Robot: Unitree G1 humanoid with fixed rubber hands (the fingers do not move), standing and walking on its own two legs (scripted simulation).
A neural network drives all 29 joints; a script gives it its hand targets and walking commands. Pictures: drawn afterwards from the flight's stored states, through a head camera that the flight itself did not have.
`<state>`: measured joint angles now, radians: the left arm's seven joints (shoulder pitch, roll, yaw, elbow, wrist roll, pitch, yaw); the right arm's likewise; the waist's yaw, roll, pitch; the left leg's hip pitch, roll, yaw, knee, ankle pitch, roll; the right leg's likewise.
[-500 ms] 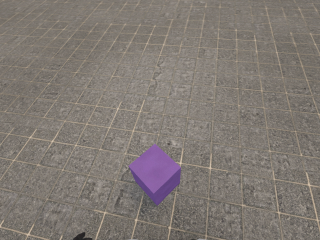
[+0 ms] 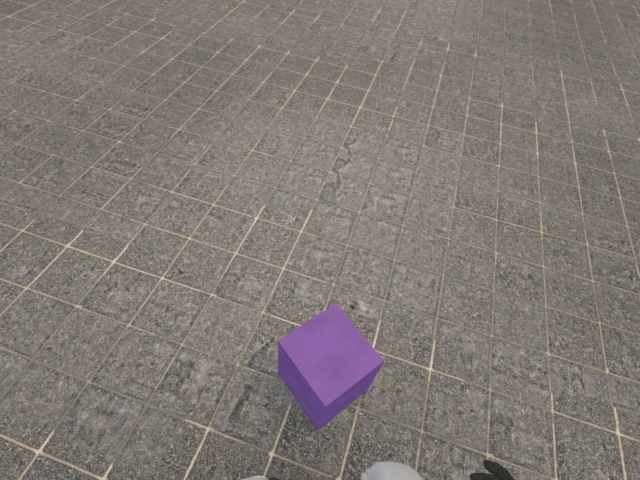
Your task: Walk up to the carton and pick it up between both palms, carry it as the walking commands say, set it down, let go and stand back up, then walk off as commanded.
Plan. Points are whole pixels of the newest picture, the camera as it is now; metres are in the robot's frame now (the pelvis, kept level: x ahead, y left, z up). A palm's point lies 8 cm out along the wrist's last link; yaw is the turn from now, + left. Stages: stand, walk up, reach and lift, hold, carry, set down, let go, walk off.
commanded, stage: walk up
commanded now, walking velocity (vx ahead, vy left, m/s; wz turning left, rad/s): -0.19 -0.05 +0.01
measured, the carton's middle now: (326, 367) +0.50 -0.06 -0.64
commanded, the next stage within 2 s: none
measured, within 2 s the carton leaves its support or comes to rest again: neither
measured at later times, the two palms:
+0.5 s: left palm out of the picture -0.13 +0.23 -0.13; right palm out of the picture -0.07 -0.22 -0.14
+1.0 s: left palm out of the picture -0.13 +0.23 -0.13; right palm out of the picture -0.12 -0.25 -0.14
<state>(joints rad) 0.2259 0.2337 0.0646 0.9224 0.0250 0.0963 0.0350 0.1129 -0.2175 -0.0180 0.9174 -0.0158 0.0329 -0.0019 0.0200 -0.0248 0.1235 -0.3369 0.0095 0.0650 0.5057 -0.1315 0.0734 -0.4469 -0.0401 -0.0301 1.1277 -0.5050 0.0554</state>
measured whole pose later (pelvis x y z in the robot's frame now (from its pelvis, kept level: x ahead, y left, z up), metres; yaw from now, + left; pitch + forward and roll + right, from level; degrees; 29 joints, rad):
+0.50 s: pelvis -0.06 +0.02 +0.01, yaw -2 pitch -1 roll +0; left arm 0.42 0.12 0.01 1.13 0.03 0.01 0.04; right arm 0.29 -0.19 -0.05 1.08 -0.02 0.04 -0.02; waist 0.01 0.02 0.00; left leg -0.30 0.00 0.00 0.63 -0.27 0.00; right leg -0.06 0.01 -0.05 0.37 -0.29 -0.03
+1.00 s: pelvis -0.11 -0.01 +0.00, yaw -1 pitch +0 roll +0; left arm 0.36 0.20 0.06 1.04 0.03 -0.02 0.01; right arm 0.29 -0.19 -0.06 1.10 -0.03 0.05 -0.02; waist 0.02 0.01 0.01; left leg -0.44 0.08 0.01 0.83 -0.46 -0.01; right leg -0.18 -0.03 -0.11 0.46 -0.28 -0.01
